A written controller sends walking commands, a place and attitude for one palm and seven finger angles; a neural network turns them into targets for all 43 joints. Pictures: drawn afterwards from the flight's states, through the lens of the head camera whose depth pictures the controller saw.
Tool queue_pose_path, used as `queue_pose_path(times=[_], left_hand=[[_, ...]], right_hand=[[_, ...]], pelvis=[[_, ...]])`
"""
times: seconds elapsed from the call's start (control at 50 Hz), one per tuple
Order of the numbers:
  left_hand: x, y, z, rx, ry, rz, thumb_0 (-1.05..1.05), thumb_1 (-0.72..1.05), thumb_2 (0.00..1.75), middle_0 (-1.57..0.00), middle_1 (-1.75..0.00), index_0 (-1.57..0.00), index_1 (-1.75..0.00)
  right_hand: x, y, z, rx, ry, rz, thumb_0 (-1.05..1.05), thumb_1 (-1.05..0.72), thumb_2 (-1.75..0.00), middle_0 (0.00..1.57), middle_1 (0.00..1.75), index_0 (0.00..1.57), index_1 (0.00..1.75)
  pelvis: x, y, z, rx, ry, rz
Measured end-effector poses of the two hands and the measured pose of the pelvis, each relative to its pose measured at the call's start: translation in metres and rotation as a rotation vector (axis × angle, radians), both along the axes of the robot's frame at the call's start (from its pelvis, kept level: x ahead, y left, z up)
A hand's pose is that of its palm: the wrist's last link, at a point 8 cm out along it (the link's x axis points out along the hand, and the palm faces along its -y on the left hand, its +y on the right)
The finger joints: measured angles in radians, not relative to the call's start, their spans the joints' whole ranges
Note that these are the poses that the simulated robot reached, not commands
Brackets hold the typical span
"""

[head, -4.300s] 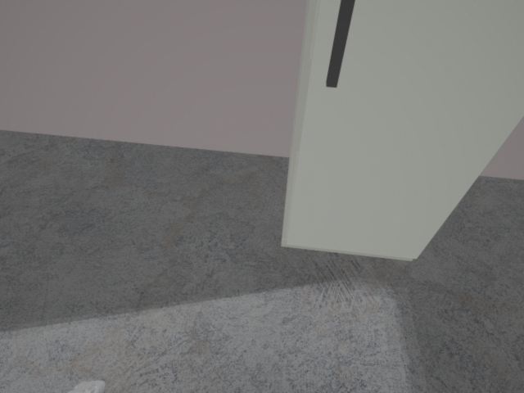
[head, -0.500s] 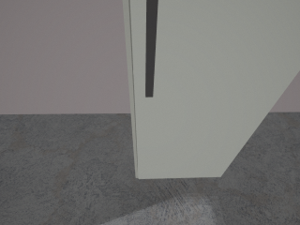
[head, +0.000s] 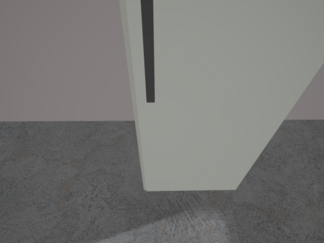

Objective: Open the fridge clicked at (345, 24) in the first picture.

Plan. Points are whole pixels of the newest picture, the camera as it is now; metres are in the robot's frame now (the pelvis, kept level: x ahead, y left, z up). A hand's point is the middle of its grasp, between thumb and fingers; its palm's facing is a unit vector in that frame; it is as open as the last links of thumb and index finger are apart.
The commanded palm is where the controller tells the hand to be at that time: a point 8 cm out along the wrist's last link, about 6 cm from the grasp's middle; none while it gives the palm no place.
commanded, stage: come to a stop and stand still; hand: left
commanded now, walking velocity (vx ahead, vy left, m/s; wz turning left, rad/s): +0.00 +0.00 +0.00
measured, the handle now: (148, 39) +0.51 +0.06 +0.26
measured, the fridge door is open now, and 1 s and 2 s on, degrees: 0 0 0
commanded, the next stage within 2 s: look again from close up in 0.78 s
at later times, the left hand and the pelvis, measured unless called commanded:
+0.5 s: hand out of the picture +0.02 +0.13 -0.18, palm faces +0.02 -0.98 -0.18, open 7.3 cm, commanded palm none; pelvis +0.03 -0.03 +0.00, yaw -1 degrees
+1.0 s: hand out of the picture +0.03 +0.14 -0.18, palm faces -0.03 -0.98 -0.20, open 7.4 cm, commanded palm none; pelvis +0.04 -0.02 +0.00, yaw -3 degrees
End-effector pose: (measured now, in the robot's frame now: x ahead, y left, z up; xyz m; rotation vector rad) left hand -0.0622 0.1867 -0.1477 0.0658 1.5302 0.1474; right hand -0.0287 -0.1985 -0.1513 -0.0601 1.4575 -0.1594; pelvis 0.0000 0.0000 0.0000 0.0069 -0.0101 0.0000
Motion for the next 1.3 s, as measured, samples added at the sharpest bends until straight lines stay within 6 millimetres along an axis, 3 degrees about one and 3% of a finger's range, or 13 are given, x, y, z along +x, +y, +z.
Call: queue_pose_path(times=[0.22,0.48,0.88,1.0,1.18,1.3], left_hand=[[0.036,-0.01,-0.001,0.006,-0.057,-0.021,0.0,0.91,0.9,-0.2,-0.3,-0.2,-0.3],[0.072,-0.006,0.002,0.045,-0.089,-0.044,0.0,0.91,0.9,-0.2,-0.3,-0.2,-0.3],[0.092,-0.003,0.002,0.067,-0.103,-0.052,0.0,0.91,0.9,-0.2,-0.3,-0.2,-0.3],[0.091,0.004,0.003,0.07,-0.137,-0.105,0.0,0.91,0.9,-0.2,-0.3,-0.2,-0.3],[0.102,0.032,-0.008,0.061,-0.236,-0.105,0.0,0.91,0.9,-0.2,-0.3,-0.2,-0.3],[0.094,0.051,-0.007,0.055,-0.241,-0.11,0.0,0.91,0.9,-0.2,-0.3,-0.2,-0.3]], right_hand=[[0.015,-0.016,0.001,-0.01,-0.002,0.008,0.0,-0.91,-0.9,0.2,0.3,0.2,0.3],[0.038,-0.034,0.001,-0.023,-0.004,0.018,0.0,-0.91,-0.9,0.2,0.3,0.2,0.3],[0.084,-0.057,0.003,-0.062,-0.078,0.045,0.0,-0.91,-0.9,0.2,0.3,0.2,0.3],[0.095,-0.054,0.007,-0.081,-0.189,0.022,0.0,-0.91,-0.9,0.2,0.3,0.2,0.3],[0.073,-0.029,0.006,-0.096,-0.198,0.035,0.0,-0.92,-0.9,0.2,0.3,0.2,0.3],[0.049,-0.014,0.01,-0.092,-0.164,0.052,0.0,-0.92,-0.9,0.2,0.3,0.2,0.3]], pelvis=[[0.012,-0.013,0.0,0.003,0.0,-0.004],[0.029,-0.025,0.001,0.009,0.002,-0.009],[0.043,-0.033,0.0,0.011,-0.012,-0.016],[0.037,-0.022,-0.003,-0.014,-0.006,-0.046],[0.021,0.0,-0.011,-0.018,-0.031,-0.032],[0.009,0.016,-0.008,-0.023,-0.02,-0.025]])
